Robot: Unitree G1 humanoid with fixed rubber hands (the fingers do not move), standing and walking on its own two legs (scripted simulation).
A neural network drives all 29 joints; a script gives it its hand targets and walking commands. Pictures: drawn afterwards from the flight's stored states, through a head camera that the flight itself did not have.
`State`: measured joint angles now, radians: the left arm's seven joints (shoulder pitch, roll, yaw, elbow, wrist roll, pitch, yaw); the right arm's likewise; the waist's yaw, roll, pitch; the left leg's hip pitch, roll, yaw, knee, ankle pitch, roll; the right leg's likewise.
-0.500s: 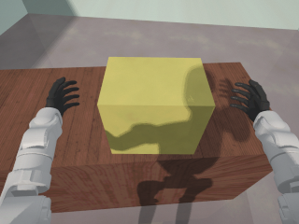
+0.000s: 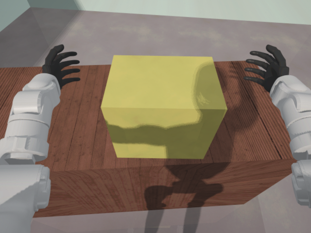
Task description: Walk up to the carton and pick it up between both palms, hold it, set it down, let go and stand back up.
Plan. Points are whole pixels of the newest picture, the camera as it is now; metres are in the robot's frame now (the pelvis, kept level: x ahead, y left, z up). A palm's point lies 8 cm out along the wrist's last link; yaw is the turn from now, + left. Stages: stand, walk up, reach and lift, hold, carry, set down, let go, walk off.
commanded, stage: reach and lift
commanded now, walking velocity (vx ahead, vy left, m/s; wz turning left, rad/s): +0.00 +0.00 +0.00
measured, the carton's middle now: (161, 110) +0.47 +0.02 +0.01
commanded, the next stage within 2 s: none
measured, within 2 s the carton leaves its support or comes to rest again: neither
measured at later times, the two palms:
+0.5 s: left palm (56, 72) +0.44 +0.28 +0.17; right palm (267, 71) +0.47 -0.23 +0.18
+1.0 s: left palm (72, 104) +0.43 +0.27 +0.07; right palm (251, 99) +0.47 -0.23 +0.08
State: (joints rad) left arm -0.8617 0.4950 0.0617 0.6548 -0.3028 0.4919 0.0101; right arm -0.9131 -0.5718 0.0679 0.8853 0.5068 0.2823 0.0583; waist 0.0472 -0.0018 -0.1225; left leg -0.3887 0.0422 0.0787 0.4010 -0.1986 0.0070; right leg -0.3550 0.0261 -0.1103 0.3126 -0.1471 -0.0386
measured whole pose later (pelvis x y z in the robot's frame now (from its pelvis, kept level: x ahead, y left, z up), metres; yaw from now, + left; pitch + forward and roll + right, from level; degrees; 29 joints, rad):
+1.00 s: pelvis -0.02 -0.01 -0.03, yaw +0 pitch +26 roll -1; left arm -1.09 0.43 -0.14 1.41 -0.37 -0.20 -0.03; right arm -1.09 -0.48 0.24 1.39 0.56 -0.17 0.06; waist 0.06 -0.03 -0.26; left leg -0.81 0.05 0.06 0.58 -0.22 0.00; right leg -0.79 0.02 -0.13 0.53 -0.19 -0.06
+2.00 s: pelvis -0.02 -0.01 -0.03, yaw -1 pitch +27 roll -1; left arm -1.08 0.27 -0.03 1.40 -0.25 -0.24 0.06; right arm -1.11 -0.36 0.12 1.43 0.41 -0.21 0.02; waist 0.08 -0.03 -0.29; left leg -0.83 0.06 0.07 0.59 -0.23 0.00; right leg -0.81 0.02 -0.11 0.53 -0.19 -0.05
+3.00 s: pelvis -0.01 +0.00 -0.02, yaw +0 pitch +26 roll -1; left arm -1.05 0.22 0.06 1.37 -0.18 -0.26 0.06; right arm -1.09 -0.32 0.00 1.40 0.29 -0.21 -0.02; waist 0.08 -0.02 -0.28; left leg -0.80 0.05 0.07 0.57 -0.22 0.00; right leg -0.78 0.02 -0.11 0.51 -0.19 -0.05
